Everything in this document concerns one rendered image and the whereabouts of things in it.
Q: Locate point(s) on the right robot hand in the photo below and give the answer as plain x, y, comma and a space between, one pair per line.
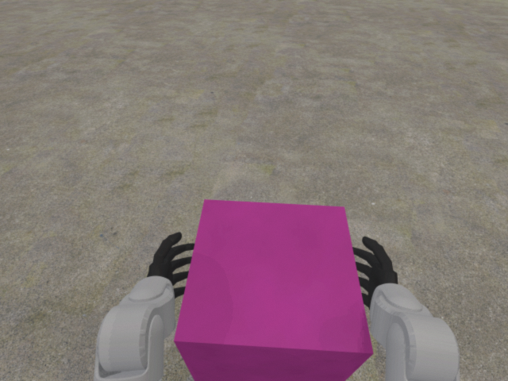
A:
380, 272

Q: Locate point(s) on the left robot hand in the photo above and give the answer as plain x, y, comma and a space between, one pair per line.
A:
163, 263

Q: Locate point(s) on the left robot forearm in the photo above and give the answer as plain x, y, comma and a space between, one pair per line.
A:
130, 341

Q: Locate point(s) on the carton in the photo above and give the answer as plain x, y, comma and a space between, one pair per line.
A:
272, 294

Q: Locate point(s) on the right robot forearm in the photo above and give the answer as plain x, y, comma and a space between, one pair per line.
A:
419, 347

